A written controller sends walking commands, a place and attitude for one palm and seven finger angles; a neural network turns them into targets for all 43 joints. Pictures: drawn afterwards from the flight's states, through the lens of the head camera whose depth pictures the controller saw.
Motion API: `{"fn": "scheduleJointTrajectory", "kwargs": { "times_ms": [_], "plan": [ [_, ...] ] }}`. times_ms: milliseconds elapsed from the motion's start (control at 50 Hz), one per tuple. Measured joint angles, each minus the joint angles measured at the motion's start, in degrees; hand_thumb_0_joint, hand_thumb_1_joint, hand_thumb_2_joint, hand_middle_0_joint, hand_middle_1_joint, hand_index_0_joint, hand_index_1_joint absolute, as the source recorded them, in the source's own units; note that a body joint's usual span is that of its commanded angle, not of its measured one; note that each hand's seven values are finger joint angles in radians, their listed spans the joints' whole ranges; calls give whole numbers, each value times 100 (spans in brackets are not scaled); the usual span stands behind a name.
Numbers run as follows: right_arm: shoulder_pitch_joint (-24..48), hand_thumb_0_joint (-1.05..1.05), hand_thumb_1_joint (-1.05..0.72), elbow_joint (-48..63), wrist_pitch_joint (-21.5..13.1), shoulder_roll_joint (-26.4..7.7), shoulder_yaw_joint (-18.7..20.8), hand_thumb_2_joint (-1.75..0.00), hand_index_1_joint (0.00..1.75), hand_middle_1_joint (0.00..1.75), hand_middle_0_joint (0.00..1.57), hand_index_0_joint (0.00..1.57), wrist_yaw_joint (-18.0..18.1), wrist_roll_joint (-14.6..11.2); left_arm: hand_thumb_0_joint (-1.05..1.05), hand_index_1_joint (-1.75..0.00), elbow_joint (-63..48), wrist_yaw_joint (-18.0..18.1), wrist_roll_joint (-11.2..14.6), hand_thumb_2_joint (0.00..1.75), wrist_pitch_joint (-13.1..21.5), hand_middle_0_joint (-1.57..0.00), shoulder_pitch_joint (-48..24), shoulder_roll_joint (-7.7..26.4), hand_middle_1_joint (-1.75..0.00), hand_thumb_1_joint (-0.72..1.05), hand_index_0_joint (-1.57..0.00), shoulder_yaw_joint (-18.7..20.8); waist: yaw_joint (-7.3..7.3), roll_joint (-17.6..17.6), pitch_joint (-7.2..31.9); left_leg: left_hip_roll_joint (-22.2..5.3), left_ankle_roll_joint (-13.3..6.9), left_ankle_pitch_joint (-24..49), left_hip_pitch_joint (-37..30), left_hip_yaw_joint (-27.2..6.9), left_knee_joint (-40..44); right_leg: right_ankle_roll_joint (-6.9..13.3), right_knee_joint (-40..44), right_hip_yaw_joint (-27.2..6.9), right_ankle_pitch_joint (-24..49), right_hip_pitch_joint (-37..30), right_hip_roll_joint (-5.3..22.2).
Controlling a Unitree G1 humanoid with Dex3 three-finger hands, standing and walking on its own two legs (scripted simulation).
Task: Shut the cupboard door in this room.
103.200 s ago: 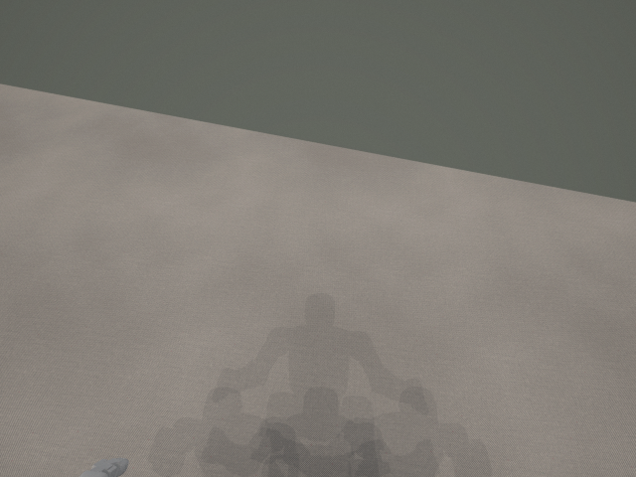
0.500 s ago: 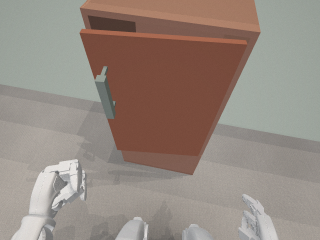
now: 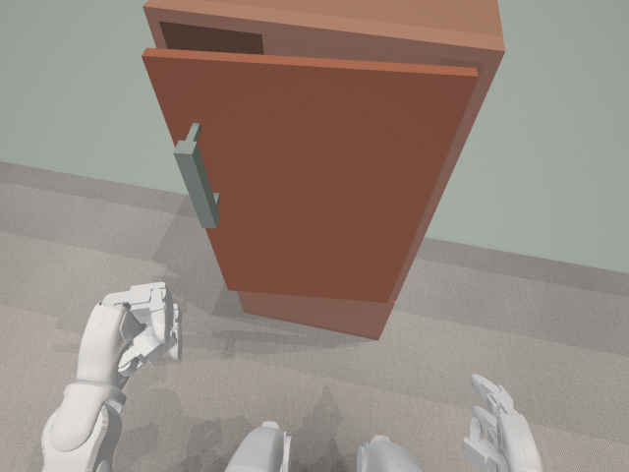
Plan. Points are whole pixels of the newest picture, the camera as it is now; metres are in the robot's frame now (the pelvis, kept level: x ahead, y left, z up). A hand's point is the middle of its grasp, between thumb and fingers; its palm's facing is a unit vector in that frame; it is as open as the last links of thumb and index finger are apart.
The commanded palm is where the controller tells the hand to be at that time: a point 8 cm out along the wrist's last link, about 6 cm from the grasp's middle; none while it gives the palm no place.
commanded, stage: bring the fist close to the handle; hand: left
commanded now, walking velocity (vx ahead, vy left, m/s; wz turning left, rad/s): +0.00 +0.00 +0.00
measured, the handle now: (203, 178) +0.50 +0.20 +0.05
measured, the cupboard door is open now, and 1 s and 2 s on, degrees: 7 7 0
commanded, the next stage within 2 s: push the door shut along its arc in 1.16 s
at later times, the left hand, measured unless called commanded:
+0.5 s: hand (201, 266) +0.35 +0.17 +0.06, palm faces -0.01 -1.00 -0.04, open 3.1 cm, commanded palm +0.33 +0.22 +0.06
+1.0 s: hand (214, 229) +0.41 +0.17 +0.05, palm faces -0.01 -1.00 -0.03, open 3.1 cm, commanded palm +0.38 +0.22 +0.06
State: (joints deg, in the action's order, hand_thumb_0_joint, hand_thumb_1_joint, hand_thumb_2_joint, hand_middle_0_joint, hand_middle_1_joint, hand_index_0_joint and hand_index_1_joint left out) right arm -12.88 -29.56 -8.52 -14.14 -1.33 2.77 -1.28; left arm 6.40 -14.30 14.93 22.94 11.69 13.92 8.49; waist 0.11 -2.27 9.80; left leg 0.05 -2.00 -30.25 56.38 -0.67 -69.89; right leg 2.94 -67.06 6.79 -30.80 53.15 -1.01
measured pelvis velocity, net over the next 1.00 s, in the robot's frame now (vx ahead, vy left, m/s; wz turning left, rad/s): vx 0.01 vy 0.01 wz -0.03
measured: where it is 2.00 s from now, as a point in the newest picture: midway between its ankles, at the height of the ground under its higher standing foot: outside the picture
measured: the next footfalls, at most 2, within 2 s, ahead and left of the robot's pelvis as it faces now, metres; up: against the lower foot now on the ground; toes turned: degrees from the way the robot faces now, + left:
none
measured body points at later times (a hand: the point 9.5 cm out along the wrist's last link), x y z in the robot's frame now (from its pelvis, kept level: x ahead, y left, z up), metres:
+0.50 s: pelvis +0.01 +0.00 +0.01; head +0.08 +0.01 +0.45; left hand +0.34 +0.22 +0.06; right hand +0.14 -0.25 -0.09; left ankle +0.03 +0.10 -0.64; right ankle +0.02 -0.09 -0.64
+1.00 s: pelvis +0.01 +0.01 +0.01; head +0.10 +0.01 +0.45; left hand +0.40 +0.22 +0.06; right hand +0.09 -0.26 -0.10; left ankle +0.03 +0.10 -0.64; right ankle +0.02 -0.09 -0.64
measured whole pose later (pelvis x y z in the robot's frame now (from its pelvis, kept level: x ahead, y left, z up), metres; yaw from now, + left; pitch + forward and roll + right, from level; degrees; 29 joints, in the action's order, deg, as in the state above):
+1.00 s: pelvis +0.01 +0.01 +0.01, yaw -2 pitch +19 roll -1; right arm -17.8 -35.0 -1.0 -14.9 0.2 0.3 -1.0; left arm 42.5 -10.1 9.9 26.4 -23.1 15.2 13.6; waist -3.8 -1.8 9.0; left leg -0.2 -2.6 -28.1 55.5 2.1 -64.5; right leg 2.2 -63.0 3.8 -28.3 53.9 -1.3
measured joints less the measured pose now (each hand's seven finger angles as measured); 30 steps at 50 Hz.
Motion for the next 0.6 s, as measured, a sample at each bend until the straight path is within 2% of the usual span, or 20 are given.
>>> {"fn": "scheduleJointTrajectory", "kwargs": {
  "times_ms": [140,380,600],
  "plan": [
    [-115,1,-91,-56,105,1,10,-89,30,30,20,20,-32,-22,1,-150,385,38,1,90,-211,-130,-474,55,-150,90,-130,114,-95,-6,-1,-11,-1,52,-173,54,217,-11,193,-64,66,-139,-17],
    [-194,1,-91,-258,250,-68,99,-89,30,30,20,20,-99,11,1,-150,1249,332,-262,90,-39,-130,-1403,-82,-150,90,-130,16,-174,34,-36,17,-39,104,-210,166,370,-51,272,-178,111,-115,11],
    [-177,1,-91,-398,418,-25,83,-89,30,30,20,20,-155,19,1,-150,2304,496,-411,90,84,-130,-2457,-31,-150,90,-130,140,-223,40,-63,17,-48,156,-183,204,444,-64,325,-218,166,-67,10]
  ]
}}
